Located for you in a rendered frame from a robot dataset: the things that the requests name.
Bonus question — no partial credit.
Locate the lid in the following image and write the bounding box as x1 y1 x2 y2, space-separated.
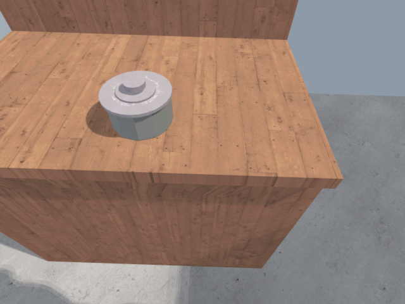
99 71 172 118

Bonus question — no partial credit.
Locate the table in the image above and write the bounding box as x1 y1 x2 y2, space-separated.
0 0 343 269

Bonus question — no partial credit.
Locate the knob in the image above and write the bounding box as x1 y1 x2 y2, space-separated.
123 75 146 93

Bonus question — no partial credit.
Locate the pot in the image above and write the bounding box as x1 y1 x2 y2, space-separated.
108 100 173 141

